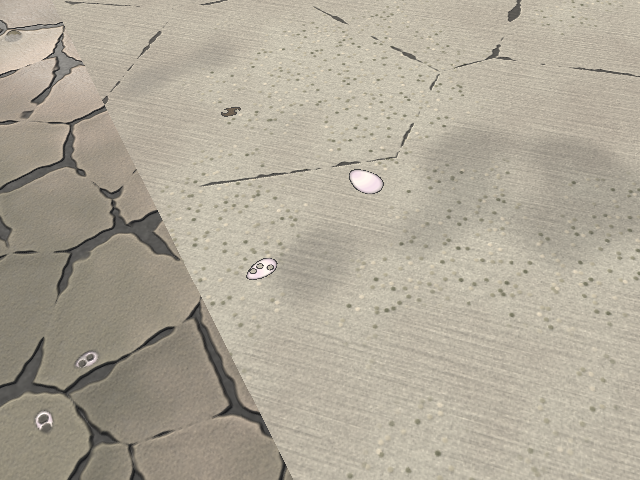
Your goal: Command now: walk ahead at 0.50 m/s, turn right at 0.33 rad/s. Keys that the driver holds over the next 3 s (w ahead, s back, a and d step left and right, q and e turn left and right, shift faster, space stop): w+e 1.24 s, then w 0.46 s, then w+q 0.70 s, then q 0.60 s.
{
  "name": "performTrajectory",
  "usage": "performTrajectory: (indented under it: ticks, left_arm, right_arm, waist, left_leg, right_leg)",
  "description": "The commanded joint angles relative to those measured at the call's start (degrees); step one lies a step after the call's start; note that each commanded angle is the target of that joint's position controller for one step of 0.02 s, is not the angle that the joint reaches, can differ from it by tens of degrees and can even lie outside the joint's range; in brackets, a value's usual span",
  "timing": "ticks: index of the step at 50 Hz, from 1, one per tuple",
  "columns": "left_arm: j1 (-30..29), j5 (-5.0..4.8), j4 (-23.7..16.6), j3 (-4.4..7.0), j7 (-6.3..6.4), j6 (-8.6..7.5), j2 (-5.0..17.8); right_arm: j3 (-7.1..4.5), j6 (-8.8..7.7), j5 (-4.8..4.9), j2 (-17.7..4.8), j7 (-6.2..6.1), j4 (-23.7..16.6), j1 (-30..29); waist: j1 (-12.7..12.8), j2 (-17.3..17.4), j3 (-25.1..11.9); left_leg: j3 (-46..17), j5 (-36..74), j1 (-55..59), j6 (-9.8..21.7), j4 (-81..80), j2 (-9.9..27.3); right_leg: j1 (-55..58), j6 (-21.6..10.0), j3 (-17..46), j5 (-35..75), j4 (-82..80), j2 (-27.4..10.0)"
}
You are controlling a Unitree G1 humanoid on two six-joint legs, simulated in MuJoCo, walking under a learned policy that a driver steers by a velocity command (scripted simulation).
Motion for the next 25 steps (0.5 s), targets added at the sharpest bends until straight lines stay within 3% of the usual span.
performTrajectory:
  ticks: [1, 5, 9, 12, 14, 15, 16, 17, 18, 19, 20, 21, 22, 25]
  left_arm:
    - [-1.05, -0.53, -3.60, 2.22, 0.94, -1.09, 9.35]
    - [2.56, -0.92, -2.80, 2.74, 2.26, -0.44, 10.50]
    - [6.18, -1.56, -1.63, 2.99, 2.71, 0.22, 10.38]
    - [5.74, -1.51, -2.07, 3.51, 3.27, 1.01, 11.01]
    - [5.04, -1.15, -2.89, 3.23, 3.32, 1.58, 9.69]
    - [4.47, -0.65, -4.08, 2.18, 3.06, 1.59, 6.87]
    - [8.94, -0.63, -5.86, 0.98, 2.88, 1.07, 2.62]
    - [12.15, -1.96, -6.97, 0.62, 2.84, 0.45, 3.06]
    - [9.31, -2.72, -6.31, 2.06, 2.98, 0.55, 8.98]
    - [5.31, -2.45, -7.03, 2.51, 3.08, 0.93, 10.08]
    - [3.70, -1.90, -7.39, 2.63, 3.14, 1.25, 9.34]
    - [2.99, -1.48, -7.78, 2.87, 2.98, 1.67, 8.44]
    - [3.21, -1.64, -8.29, 2.75, 2.63, 2.14, 7.07]
    - [1.18, -1.61, -10.22, 2.50, 2.29, 3.09, 5.33]
  right_arm:
    - [-0.88, 0.22, -0.75, -3.39, -0.56, -3.68, -0.54]
    - [-0.50, -0.25, -0.36, -2.40, -0.12, -6.45, -9.75]
    - [-0.39, -0.85, 0.44, -3.17, 0.64, -8.69, -15.43]
    - [-1.12, -1.61, 0.58, -5.70, 1.09, -9.01, -14.54]
    - [-2.26, -2.09, 0.49, -7.72, 0.86, -7.17, -7.35]
    - [-3.22, -2.42, -0.37, -10.10, 0.53, -5.84, 0.63]
    - [-4.59, -2.03, -1.04, -15.13, 0.10, -5.02, 8.25]
    - [-4.40, -1.22, -0.38, -14.12, 0.59, -3.83, 9.97]
    - [-2.90, -1.16, -0.08, -8.47, 0.70, -5.26, 6.34]
    - [-2.24, -0.97, 0.00, -6.09, 0.67, -5.92, 3.08]
    - [-1.75, -0.84, -0.24, -4.65, 0.74, -5.92, 0.09]
    - [-1.43, -0.79, -0.66, -3.53, 0.67, -5.76, -1.51]
    - [-1.56, -0.87, -0.98, -3.93, 0.60, -5.35, -2.14]
    - [-2.26, -1.53, -0.77, -5.19, 0.38, -4.22, -1.59]
  waist:
    - [-2.05, -4.63, -1.06]
    - [0.48, -5.64, 0.43]
    - [2.06, -6.37, 0.76]
    - [0.49, -7.36, 0.05]
    - [-3.20, -7.81, -3.23]
    - [-6.83, -5.31, -10.02]
    - [-6.89, 6.79, -19.09]
    - [-5.45, 18.79, -21.66]
    - [-5.86, 10.28, -13.93]
    - [-5.49, 5.71, -8.42]
    - [-4.14, 3.47, -4.89]
    - [-3.02, 4.13, -2.80]
    - [-2.14, 5.68, -1.89]
    - [-1.84, 3.37, -1.03]
  left_leg:
    - [-1.55, 6.41, -5.69, -2.21, -8.83, 1.67]
    - [-1.08, 19.69, -2.15, -3.54, -25.18, -1.39]
    - [-2.10, 22.29, 0.96, -3.45, -31.69, -2.93]
    - [-3.20, 17.37, 4.60, -2.41, -34.56, -2.95]
    - [-1.59, 12.96, 14.86, -0.48, -36.80, -3.44]
    - [-5.35, 11.29, 27.80, 2.31, -35.46, 1.35]
    - [-22.84, 5.62, 48.74, 8.46, -36.12, 14.12]
    - [-41.56, -6.32, 53.33, 13.08, -42.90, 20.32]
    - [-35.88, -11.48, 46.65, 10.68, -44.34, 17.92]
    - [-26.61, -7.40, 39.24, 8.40, -44.90, 15.63]
    - [-20.42, -1.50, 32.63, 7.58, -46.52, 13.09]
    - [-15.88, 2.41, 28.25, 7.11, -48.26, 11.34]
    - [-12.44, 4.93, 25.05, 7.23, -49.88, 10.59]
    - [-5.40, 12.73, 23.86, 8.68, -52.55, 10.15]
  right_leg:
    - [2.95, -11.26, 15.74, 7.70, -12.33, -14.85]
    - [0.69, -8.48, 12.54, 4.34, -12.07, -11.78]
    - [3.19, -7.37, 15.20, 1.67, -9.02, -13.03]
    - [6.82, -6.14, 18.99, 1.39, -4.42, -14.84]
    - [6.23, -4.51, 19.22, 5.98, 2.83, -12.51]
    - [1.60, -2.88, 16.78, 4.69, 14.93, -8.62]
    - [-15.29, 1.14, 9.17, -10.18, 34.42, -0.92]
    - [-28.27, 1.92, 8.57, -27.98, 47.06, -0.44]
    - [-31.89, 1.80, 10.93, -23.90, 52.47, -4.12]
    - [-31.68, 1.87, 9.18, -18.96, 52.48, -6.39]
    - [-29.53, 2.21, 8.46, -14.94, 50.24, -8.25]
    - [-27.59, 2.27, 8.54, -12.18, 47.86, -9.89]
    - [-25.30, 2.50, 8.00, -10.55, 46.73, -11.09]
    - [-26.40, 3.26, 7.15, -6.13, 43.57, -11.82]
